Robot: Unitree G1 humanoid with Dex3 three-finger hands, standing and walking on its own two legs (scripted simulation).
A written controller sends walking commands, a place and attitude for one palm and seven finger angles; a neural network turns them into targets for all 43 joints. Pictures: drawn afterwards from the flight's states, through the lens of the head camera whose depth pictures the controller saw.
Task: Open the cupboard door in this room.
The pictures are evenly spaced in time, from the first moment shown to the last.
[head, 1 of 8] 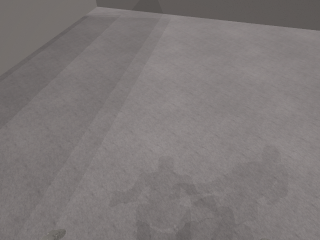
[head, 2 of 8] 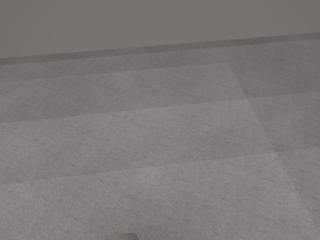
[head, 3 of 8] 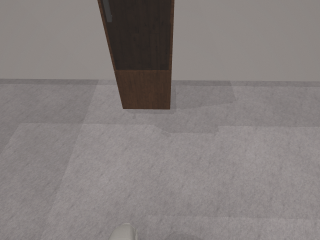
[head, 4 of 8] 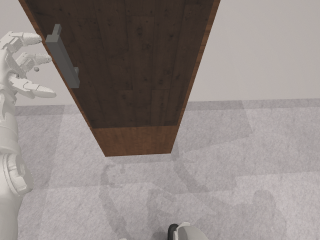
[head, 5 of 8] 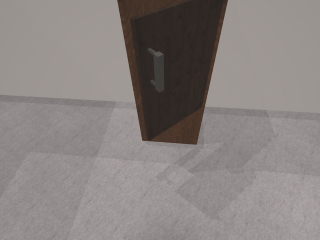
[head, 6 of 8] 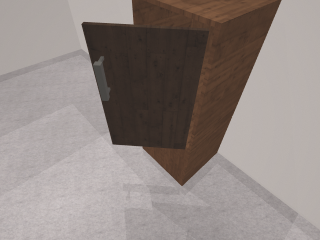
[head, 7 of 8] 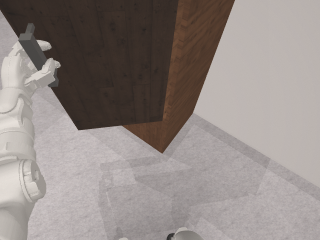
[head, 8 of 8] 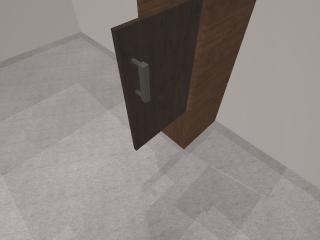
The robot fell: no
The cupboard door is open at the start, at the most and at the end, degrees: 0 91 90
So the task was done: yes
